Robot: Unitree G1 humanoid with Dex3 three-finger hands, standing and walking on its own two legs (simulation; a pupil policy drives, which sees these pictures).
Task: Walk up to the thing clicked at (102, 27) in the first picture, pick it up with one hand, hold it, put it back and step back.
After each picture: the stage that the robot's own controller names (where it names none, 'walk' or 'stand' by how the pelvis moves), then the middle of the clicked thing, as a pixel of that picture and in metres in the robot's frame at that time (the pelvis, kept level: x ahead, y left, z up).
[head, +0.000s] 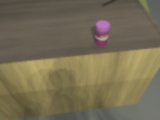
stand; (101, 33) +0.64 -0.08 -0.02
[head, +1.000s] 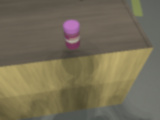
walk; (72, 35) +0.56 +0.08 +0.01
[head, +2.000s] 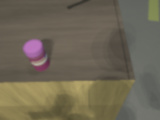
rise first; (37, 56) +0.43 +0.20 +0.02
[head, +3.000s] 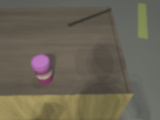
stand; (43, 70) +0.41 +0.18 -0.02
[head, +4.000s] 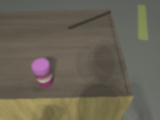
stand; (43, 73) +0.41 +0.18 -0.02
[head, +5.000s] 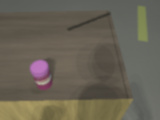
stand; (42, 75) +0.40 +0.18 -0.02
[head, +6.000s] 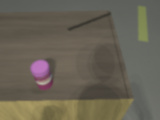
stand; (42, 75) +0.40 +0.18 -0.02
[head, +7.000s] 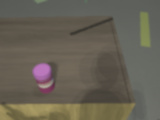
rise first; (44, 78) +0.39 +0.18 -0.02
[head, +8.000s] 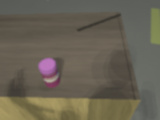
go down; (50, 73) +0.41 +0.18 -0.02
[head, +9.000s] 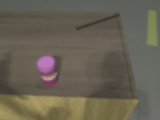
go down; (48, 71) +0.41 +0.17 -0.01
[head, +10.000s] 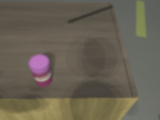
go down; (41, 71) +0.39 +0.16 +0.00
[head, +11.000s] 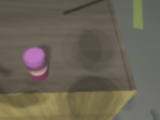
close in; (37, 65) +0.40 +0.16 +0.01
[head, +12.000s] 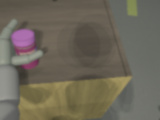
close; (26, 49) +0.44 +0.18 +0.05
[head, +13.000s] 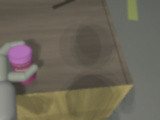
lift; (23, 65) +0.39 +0.19 +0.05
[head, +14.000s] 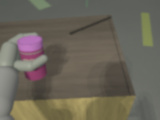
lift; (33, 58) +0.34 +0.16 +0.18
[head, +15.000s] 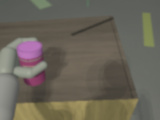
hold; (32, 63) +0.33 +0.17 +0.16
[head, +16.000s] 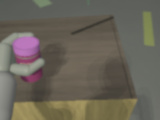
hold; (29, 59) +0.33 +0.17 +0.18
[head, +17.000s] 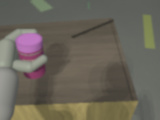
crouch; (32, 56) +0.33 +0.16 +0.20
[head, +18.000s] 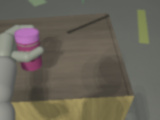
crouch; (29, 49) +0.38 +0.17 +0.17
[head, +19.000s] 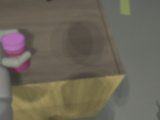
lower; (16, 53) +0.44 +0.19 +0.04
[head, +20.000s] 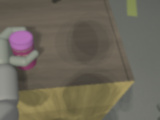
lower; (24, 51) +0.43 +0.18 +0.05
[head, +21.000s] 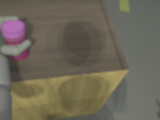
lower; (16, 41) +0.46 +0.19 +0.06
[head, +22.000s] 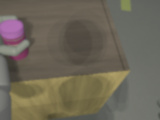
lower; (15, 40) +0.46 +0.19 +0.06
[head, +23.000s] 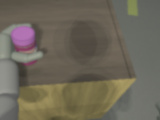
open; (25, 46) +0.44 +0.18 +0.05
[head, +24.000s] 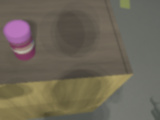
sink last; (21, 41) +0.44 +0.17 +0.06
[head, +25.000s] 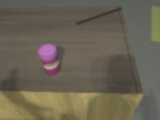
sink last; (50, 60) +0.44 +0.17 +0.03
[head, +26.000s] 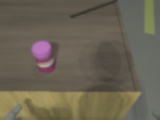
stand; (44, 58) +0.43 +0.17 +0.03
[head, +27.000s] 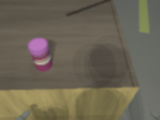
stand; (41, 55) +0.44 +0.17 +0.05
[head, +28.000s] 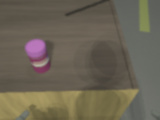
stand; (39, 57) +0.43 +0.18 +0.05
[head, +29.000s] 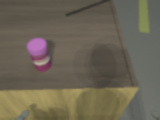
stand; (40, 55) +0.44 +0.18 +0.05
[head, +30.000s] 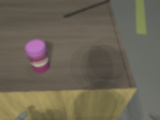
stand; (38, 57) +0.43 +0.18 +0.05
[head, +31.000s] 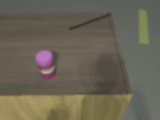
stand; (46, 65) +0.45 +0.17 -0.01
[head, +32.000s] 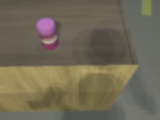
walk; (48, 34) +0.52 +0.15 +0.01
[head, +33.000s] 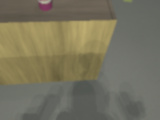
walk; out of the picture +0.76 +0.21 +0.00
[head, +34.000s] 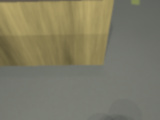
stand; out of the picture +1.07 +0.19 +0.00
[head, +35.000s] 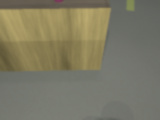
stand; out of the picture +1.06 +0.19 -0.02
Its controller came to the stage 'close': yes
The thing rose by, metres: 0.20
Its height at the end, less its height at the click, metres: +0.00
